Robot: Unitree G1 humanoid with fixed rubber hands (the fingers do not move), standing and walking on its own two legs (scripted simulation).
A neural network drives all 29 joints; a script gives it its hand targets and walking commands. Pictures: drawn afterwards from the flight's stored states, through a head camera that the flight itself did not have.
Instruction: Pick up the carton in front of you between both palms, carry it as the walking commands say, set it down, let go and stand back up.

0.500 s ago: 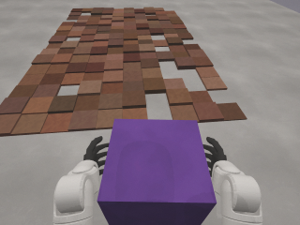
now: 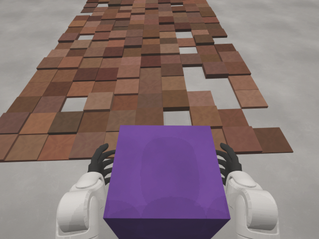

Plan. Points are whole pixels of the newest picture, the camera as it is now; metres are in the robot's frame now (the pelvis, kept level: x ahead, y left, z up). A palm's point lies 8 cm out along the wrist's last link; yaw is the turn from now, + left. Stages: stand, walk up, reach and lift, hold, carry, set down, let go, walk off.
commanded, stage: carry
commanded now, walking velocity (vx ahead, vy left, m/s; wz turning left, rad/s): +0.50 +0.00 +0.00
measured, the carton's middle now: (164, 188) +0.27 +0.00 +0.01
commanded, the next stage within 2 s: none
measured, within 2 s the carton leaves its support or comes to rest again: neither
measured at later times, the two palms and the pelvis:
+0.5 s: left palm (115, 78) +0.62 +0.17 +0.08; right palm (204, 78) +0.60 -0.13 +0.09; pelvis +0.34 +0.03 +0.00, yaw -3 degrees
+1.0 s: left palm (138, 28) +0.99 +0.13 +0.10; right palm (202, 28) +0.99 -0.17 +0.09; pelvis +0.68 -0.02 +0.00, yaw -1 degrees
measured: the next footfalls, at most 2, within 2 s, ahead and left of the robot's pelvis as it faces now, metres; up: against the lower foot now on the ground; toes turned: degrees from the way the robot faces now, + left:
left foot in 0.16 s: +0.31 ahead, +0.11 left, +0.00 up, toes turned +11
right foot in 0.66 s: +0.65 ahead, -0.10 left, +0.00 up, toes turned -13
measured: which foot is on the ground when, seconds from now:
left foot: up 0.00-0.14, down 0.16-0.66, up 0.68-1.00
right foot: down 0.00-0.18, up 0.20-0.64, down 0.66-1.00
